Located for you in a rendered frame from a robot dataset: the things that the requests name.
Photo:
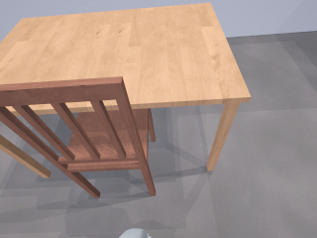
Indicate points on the robot left thigh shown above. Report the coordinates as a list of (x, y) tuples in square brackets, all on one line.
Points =
[(135, 233)]

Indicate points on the chair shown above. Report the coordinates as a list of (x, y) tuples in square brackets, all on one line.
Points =
[(101, 140)]

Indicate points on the table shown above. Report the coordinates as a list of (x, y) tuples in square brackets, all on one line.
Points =
[(168, 56)]

